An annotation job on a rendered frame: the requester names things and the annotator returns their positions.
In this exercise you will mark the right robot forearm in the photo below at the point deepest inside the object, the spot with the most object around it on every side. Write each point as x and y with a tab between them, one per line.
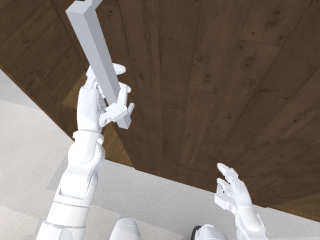
249	226

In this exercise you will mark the wardrobe door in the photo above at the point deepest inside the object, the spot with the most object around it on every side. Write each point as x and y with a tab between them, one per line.
309	205
235	82

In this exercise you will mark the right robot hand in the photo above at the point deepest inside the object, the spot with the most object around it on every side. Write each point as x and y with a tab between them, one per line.
236	195

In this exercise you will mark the right robot foot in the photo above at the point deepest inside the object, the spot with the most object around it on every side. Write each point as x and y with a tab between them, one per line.
194	232

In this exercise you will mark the left robot hand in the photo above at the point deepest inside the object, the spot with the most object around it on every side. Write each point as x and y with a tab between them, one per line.
91	103

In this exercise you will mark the right robot shin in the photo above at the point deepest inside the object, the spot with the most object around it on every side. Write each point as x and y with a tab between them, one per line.
207	225

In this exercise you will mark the left robot forearm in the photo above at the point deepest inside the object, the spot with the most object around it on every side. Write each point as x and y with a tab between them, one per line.
75	192

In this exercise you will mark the handle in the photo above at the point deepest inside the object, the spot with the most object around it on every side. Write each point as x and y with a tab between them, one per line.
83	18

